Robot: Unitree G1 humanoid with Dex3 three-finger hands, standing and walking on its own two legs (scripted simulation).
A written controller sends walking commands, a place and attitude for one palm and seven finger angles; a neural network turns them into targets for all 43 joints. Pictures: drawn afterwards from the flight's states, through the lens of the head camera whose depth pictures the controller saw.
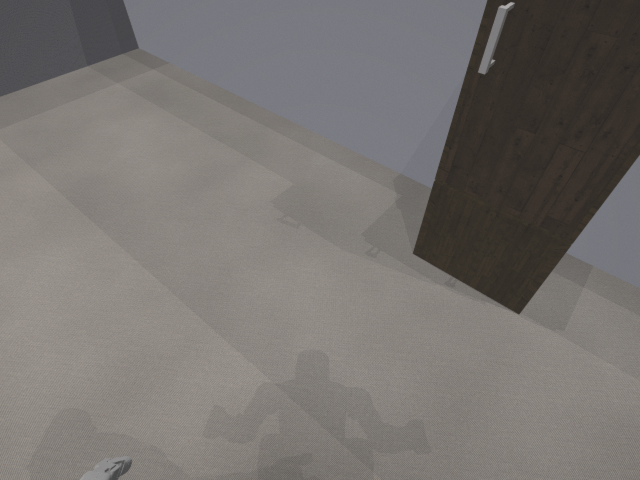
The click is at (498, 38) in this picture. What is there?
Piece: cupboard door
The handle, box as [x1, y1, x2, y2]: [478, 2, 514, 73]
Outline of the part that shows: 514,3 510,2 504,6 501,5 498,7 478,72 485,73 488,68 493,64 494,60 491,58 507,11 513,7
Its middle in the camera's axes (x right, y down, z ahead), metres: +0.41 -0.47 +0.91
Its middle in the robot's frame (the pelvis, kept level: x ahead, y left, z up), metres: +1.03 -0.36 +0.12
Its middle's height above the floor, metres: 0.89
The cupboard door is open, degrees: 0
